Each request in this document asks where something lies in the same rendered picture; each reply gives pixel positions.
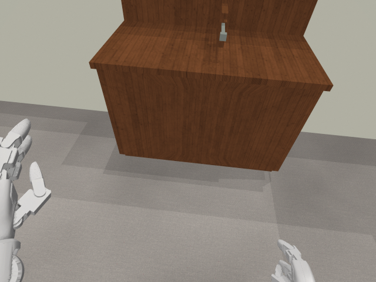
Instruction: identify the left robot forearm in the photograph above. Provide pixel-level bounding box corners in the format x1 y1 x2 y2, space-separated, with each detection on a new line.
0 239 25 282

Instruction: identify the tap lever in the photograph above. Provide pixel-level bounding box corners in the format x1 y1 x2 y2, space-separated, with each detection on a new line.
219 23 227 41

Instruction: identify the counter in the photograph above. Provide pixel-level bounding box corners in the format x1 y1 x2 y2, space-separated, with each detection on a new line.
89 0 333 172

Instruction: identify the left robot hand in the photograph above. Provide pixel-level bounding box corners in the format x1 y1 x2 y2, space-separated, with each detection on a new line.
0 119 51 240

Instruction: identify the right robot hand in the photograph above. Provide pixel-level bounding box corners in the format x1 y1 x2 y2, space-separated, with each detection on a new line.
271 239 315 282

